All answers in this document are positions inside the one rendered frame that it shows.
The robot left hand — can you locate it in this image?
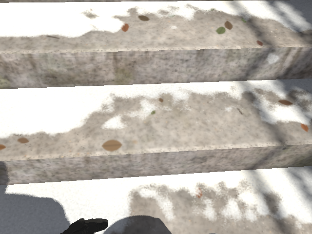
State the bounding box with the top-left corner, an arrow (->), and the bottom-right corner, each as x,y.
60,218 -> 108,234

